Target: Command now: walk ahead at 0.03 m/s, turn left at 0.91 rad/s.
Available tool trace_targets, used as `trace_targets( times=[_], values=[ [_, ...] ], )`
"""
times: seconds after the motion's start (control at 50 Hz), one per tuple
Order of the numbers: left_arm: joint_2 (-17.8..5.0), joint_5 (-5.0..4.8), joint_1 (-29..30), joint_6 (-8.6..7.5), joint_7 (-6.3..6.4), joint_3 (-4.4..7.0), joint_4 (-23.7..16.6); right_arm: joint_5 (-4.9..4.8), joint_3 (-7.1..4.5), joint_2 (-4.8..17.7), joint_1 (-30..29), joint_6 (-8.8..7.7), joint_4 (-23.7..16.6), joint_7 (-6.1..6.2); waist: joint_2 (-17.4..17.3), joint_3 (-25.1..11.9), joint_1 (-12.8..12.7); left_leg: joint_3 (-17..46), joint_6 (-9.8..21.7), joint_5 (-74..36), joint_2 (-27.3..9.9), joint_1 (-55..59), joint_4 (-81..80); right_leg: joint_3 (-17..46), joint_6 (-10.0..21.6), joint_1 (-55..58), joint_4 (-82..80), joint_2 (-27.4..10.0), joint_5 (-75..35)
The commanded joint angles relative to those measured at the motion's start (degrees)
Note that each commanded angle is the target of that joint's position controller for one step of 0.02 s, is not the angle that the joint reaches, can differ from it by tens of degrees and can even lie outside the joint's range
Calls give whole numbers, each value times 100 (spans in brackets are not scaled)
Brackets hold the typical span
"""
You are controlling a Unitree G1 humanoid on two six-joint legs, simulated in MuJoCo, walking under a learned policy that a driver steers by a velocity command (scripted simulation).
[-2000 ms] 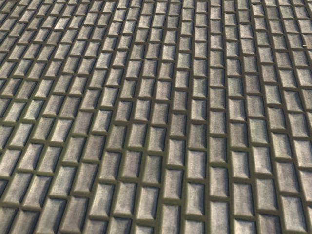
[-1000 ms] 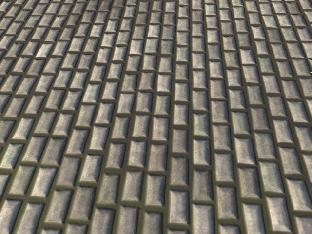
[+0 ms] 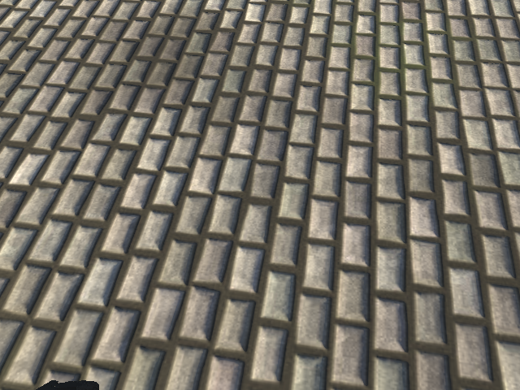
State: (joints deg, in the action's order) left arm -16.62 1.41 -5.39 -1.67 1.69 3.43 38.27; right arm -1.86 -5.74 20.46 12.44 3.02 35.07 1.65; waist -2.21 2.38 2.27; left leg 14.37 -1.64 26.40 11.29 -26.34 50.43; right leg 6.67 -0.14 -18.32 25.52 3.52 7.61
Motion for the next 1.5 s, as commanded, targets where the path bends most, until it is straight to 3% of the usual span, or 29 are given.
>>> trace_targets(
  times=[0.02, 0.26, 0.3, 0.4, 0.42, 0.44, 0.46, 0.48, 0.5, 0.54, 0.62, 0.74, 0.8, 0.84, 0.88, 0.9, 0.92, 0.98, 1.04, 1.1, 1.2, 1.26, 1.28, 1.3, 1.32, 1.34, 1.36, 1.38, 1.5],
  values=[
    [-472, -70, 487, 21, 97, 129, -596, 34, -264, 842, 648, 46, -157, -10, 803, -570, 78, -416, -371, -152, -732, -981, 1984, 1178, 1043, 1011, -650, -1718, -521],
    [-1027, -49, 62, 173, 14, 350, -319, 56, 19, 208, -192, 43, -718, -192, 1080, -685, -387, -1581, -449, -728, -1667, -460, 234, -649, 1302, 1359, -812, -2044, -1411],
    [-1189, -189, -124, 107, -67, 436, -236, 18, 10, 250, -217, 81, -718, -249, 1145, -797, -433, -1767, -216, -591, -1655, -63, -175, -621, 1157, 1247, -1142, -2203, 577],
    [-997, -363, 193, -34, -134, 440, -144, -74, -132, 350, 1163, -1, 139, -340, 584, -613, 369, -2433, 652, -555, -1193, 2241, -1909, -1337, 479, 30, -421, -1970, 2886],
    [-566, -259, 287, -41, -172, 318, -175, -97, -248, 550, 2136, -60, 559, -269, -539, -537, 733, -1603, 1046, -16, -1376, 3520, -2457, -1919, 161, -1220, 1654, -1417, 2641],
    [63, -40, 339, -120, -276, 106, -432, -26, -244, 1032, 2277, -212, 435, -244, -2002, -102, 459, 732, 1579, -253, -2595, 4078, -2347, -1760, -90, -3550, 4373, -798, 3199],
    [-272, -237, 836, -339, -321, 134, -794, 81, -214, 1082, 1773, -484, -24, -309, -1615, -342, 617, 2891, 2389, 1584, -3323, 3844, -3913, -598, -30, -4617, 4735, -450, 2595],
    [-746, -466, 1132, -473, -396, 222, -809, 129, -87, 702, 1464, -632, -3, -314, -821, 118, 510, 2519, 2224, 1792, -3485, 3634, -4302, -387, 141, -4882, 4686, -856, 1835],
    [-643, 402, 747, -291, -463, 154, -465, 457, -32, 696, 1175, -461, 57, -207, -522, 166, 329, 1554, 1651, 1524, -3121, 3133, -4356, -731, 47, -4362, 4371, -1070, 959],
    [-699, 302, -60, -63, -595, 163, 18, 406, 98, 468, 813, -527, 64, -197, -509, 310, -54, 116, 1088, -95, -2317, 2445, -4454, -872, -87, -3127, 3968, -1122, 59],
    [-559, -100, 148, 152, -640, 115, 154, 412, 164, 334, 1396, -741, 448, -269, -163, 548, 119, -1231, 716, -1633, -2157, 2610, -4552, -422, 54, -3161, 3812, -562, -337],
    [-294, 33, 697, 86, -734, -99, -7, 367, 319, 66, 1483, -884, 907, -122, -129, 840, 68, -2389, 400, -3901, -2215, 2959, -4902, -1328, 539, -2747, 2164, -405, -835],
    [-308, -62, 327, 107, -639, -171, -10, 424, 295, 389, 1496, -869, 1130, 33, -469, 240, -240, -2759, 200, -8718, -2329, 3598, -3839, -2005, 968, -1532, 1720, 174, -333],
    [-689, -118, -1244, 103, -561, -34, 383, 557, 172, 776, 1170, -686, 1099, 153, -745, -650, -1065, -2756, 184, -10176, -2502, 3831, -1696, -1932, 1225, -207, 1742, 518, 444],
    [-1311, -73, -3175, 80, -391, 307, 915, 480, 130, 816, 524, -659, 913, 63, -50, -1190, -2007, -2686, 348, -6954, -1919, 1771, 2294, -559, 1741, 2291, 940, 155, 1566],
    [-1673, -48, -2391, 189, -321, 401, 842, 423, 390, -254, 392, -836, 461, -127, 1708, -847, -1027, -2095, 59, -369, -509, -1339, 4386, 2734, 2578, 3341, 5, -1225, 2733],
    [-1664, -143, -2037, 172, -342, 433, 677, 405, 429, 43, 25, -986, 100, -170, 1063, -1011, -1036, -773, 165, -422, -593, -2292, 4677, 4462, 2929, 3463, -942, -1614, 2850],
    [-844, -45, -1785, 20, -222, 246, 811, 525, 499, 147, -137, -1065, 92, -193, -456, 154, -297, -697, 250, -877, -1476, -1632, 2977, 2958, 2123, 1321, -1479, -1205, 1982],
    [-849, -111, -1543, -215, -210, 168, 705, 703, 609, 26, -148, -693, 3, -225, -211, 493, 47, -1022, -54, -765, -1750, -1135, 1924, 1981, 2043, -79, -1691, -593, 1290],
    [-956, -141, -1681, -303, -215, 220, 675, 554, 709, -71, -1305, -670, -465, -323, 51, 797, -318, -1425, -269, -2033, -1756, -701, 57, 1534, 1823, -739, -1967, -226, 283],
    [-1189, -212, -2165, -287, -213, 335, 828, 401, 710, -65, -1868, -728, -678, -324, 510, 156, -827, -1534, -37, -3276, -1242, -73, -1698, 1544, 1304, 799, -1336, -355, -2565],
    [-1541, -144, -1890, -293, -157, 415, 777, 383, 472, 489, -720, -788, -385, -156, 540, -783, -197, -1401, 113, -2421, -829, 1672, -2137, 1578, 842, 1362, 502, -304, -4610],
    [-1634, -153, -1528, -320, -180, 441, 699, 375, 366, 709, 349, -843, -125, -61, 567, -1241, 446, -1263, 176, -2594, -1072, 2847, -2360, 1541, 669, 992, 1801, -101, -4346],
    [-1038, -188, -1326, -385, -180, 298, 540, 531, 217, 1070, 1549, -893, 106, 67, 246, -1895, 866, -545, 338, -1938, -2106, 4270, -2155, 1207, 571, 145, 3468, 150, -2475],
    [-149, -493, -1995, -350, -91, 73, 204, 721, 132, 1425, 1509, -894, 50, 50, -1776, -2955, 239, 2206, 989, -4082, -4390, 5903, -2233, 318, 346, -1578, 5438, 879, 2691],
    [-834, -302, -2039, -202, -3, 128, 262, 590, 29, 1285, 1172, -778, 29, -28, -1320, -3277, 229, 2554, 1378, -4351, -4269, 5524, -2139, 52, 367, -2007, 6175, 336, 2294],
    [-1023, -151, -1412, -127, -22, 193, 292, 515, 215, 535, 778, -748, -47, -33, -634, -2468, 306, 1365, 1213, -4562, -3795, 4707, -2206, -71, 349, -2131, 5848, -17, 1771],
    [-872, -472, -1141, -20, -74, 152, -51, 265, 271, 108, 409, -802, -159, 3, -957, -1481, 252, 397, 1078, -4627, -3286, 4183, -2491, 64, 26, -2431, 5771, -408, 1732],
    [-349, -358, -685, 312, -268, 30, -652, 133, 90, 299, -889, -835, 121, 24, -528, 54, -444, -1551, 1056, -4386, -2872, 1410, -3647, -475, -276, -1589, 3228, -1089, 1057]
  ],
)
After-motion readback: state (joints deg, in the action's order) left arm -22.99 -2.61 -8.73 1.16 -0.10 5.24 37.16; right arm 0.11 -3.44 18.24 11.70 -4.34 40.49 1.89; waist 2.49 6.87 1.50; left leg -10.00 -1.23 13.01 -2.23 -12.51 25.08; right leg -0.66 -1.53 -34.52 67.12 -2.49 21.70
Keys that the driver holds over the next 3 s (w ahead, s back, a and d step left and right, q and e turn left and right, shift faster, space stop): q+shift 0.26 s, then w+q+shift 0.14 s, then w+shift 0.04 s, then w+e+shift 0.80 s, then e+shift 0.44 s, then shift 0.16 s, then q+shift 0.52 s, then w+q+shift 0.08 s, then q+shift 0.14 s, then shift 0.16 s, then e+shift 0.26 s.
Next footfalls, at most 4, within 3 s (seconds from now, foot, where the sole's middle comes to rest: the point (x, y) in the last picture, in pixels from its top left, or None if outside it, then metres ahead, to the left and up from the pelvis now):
0.42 left None -0.02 0.13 -0.77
0.88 right None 0.42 0.20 -0.77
1.30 left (122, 268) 0.84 0.43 -0.77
1.68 right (223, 219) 1.01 0.13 -0.77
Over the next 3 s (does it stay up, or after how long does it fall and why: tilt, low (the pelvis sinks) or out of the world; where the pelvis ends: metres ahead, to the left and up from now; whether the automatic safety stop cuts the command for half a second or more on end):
stays up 1.11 0.30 0.00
